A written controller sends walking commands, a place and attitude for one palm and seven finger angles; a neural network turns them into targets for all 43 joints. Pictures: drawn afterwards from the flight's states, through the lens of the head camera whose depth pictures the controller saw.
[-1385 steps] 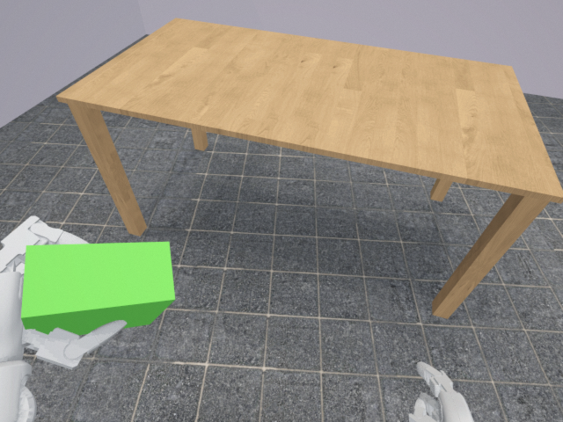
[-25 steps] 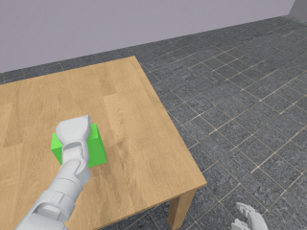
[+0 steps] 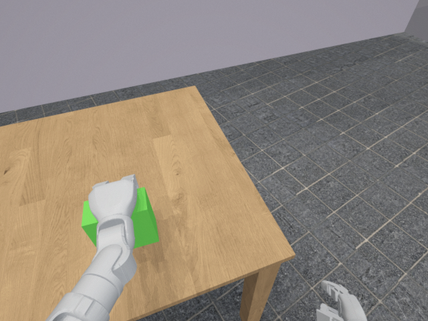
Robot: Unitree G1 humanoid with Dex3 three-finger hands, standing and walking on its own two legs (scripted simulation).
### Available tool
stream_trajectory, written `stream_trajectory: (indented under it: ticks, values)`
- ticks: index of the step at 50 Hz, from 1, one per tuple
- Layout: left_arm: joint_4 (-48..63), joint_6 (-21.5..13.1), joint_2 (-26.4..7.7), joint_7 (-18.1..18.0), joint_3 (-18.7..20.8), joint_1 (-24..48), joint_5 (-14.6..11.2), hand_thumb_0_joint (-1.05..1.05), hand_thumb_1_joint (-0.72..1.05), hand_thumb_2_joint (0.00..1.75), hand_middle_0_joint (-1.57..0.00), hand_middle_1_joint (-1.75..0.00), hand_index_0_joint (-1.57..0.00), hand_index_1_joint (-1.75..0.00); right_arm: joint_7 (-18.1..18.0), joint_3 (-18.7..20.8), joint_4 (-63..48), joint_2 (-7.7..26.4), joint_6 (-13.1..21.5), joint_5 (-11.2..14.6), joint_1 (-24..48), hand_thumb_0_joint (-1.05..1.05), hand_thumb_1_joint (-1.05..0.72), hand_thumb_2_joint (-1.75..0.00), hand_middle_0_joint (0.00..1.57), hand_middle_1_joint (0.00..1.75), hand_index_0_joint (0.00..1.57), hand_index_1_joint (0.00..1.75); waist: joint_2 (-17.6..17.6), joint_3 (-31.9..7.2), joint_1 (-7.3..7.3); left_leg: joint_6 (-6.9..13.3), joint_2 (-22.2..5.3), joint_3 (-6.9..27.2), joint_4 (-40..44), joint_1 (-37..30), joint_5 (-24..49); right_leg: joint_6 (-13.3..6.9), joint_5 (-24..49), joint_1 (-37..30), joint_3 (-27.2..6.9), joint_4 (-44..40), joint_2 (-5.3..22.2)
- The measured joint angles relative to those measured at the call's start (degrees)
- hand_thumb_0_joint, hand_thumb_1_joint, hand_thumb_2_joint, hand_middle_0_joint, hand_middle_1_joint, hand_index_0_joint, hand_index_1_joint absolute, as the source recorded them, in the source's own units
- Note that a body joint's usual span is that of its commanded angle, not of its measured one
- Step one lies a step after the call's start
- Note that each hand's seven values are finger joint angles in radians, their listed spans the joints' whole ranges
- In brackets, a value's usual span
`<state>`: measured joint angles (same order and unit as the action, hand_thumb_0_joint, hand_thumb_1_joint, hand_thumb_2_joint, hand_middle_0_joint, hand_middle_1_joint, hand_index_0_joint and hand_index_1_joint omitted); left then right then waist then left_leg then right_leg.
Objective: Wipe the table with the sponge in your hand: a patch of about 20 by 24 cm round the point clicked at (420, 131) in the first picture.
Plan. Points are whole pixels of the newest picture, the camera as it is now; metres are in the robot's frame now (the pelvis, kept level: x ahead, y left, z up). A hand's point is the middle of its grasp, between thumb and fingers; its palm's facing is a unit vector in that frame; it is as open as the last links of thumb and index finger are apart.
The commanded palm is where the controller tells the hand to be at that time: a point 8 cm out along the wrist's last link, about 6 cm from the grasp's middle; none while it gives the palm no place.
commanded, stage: wipe back along the middle lane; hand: left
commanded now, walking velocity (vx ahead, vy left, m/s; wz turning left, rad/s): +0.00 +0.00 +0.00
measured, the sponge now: (126, 227) +0.31 +0.24 -0.04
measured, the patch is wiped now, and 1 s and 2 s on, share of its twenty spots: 0.80 0.90 0.90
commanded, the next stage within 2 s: slide across to the third lane in 0.76 s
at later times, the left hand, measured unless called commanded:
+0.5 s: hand (125, 230) +0.28 +0.21 +0.02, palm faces -0.01 -0.07 -1.00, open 10.5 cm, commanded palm +0.22 +0.20 +0.05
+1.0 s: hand (130, 246) +0.25 +0.19 +0.02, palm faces -0.02 -0.08 -1.00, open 10.5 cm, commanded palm +0.21 +0.17 +0.06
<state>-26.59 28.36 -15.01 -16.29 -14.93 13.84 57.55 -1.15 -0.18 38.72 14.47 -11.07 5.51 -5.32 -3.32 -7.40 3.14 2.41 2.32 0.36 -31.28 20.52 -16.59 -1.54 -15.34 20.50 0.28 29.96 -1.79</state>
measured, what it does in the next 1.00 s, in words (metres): stands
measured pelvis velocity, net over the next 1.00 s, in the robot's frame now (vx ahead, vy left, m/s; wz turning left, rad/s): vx -0.01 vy -0.01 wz -0.01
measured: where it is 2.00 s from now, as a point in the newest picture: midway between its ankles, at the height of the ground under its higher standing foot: outside the picture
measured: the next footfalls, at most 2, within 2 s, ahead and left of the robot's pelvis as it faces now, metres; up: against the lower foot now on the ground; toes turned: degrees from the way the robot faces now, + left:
none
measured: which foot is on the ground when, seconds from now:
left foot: down 0.00-1.00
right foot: down 0.00-1.00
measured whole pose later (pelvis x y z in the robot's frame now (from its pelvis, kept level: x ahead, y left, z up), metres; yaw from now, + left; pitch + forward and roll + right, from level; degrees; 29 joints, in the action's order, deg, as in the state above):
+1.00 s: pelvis -0.01 -0.01 +0.00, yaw +0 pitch +2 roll +0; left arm -7.1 32.1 -14.2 -13.8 -20.5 -2.7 58.5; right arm 1.7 -0.1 37.1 14.3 -10.8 5.3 -1.2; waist -4.9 -5.8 5.2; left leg 1.5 1.8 0.2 -31.6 16.3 -17.1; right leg -2.6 -16.4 17.2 0.0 31.9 -2.4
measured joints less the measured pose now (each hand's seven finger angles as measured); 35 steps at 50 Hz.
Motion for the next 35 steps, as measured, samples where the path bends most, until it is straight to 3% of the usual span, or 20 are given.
stream_trajectory:
  ticks: [20, 35]
  values:
    - [11.61, 2.6, 0.73, 1.15, -3.93, -9.3, 0.58, -0.01, -0.49, 1.04, -0.62, -1.38, -0.64, -1.38, 1.99, -0.74, -2.24, -0.36, -0.24, 0.15, 3.99, 0.01, -0.91, -0.9, 0.2, 0.3, 0.2, 0.3, -0.63, 0.26, 1.75, -0.06, 0.13, 0.01, -0.43, -2.79, -1.15, -0.13, -1.5, -2.48, -0.05, 1.1, 0.08]
    - [18.87, 2.53, -0.07, 1.88, -3.89, -16.29, 0.87, -0.01, -0.5, 1.04, -0.63, -1.37, -0.65, -1.37, 2.74, -0.61, -2.65, 0.03, 0.16, 0.02, 4.3, 0.01, -0.91, -0.9, 0.2, 0.3, 0.2, 0.3, -1.15, 1.07, 1.71, -0.55, -0.44, -0.3, 0.05, -4.19, -0.96, -0.62, -1.24, -3.56, -0.4, 0.92, -0.5]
